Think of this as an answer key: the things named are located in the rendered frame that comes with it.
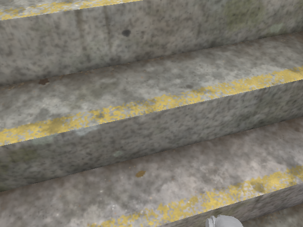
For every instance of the right robot thigh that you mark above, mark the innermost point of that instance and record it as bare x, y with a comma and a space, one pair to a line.
222, 221

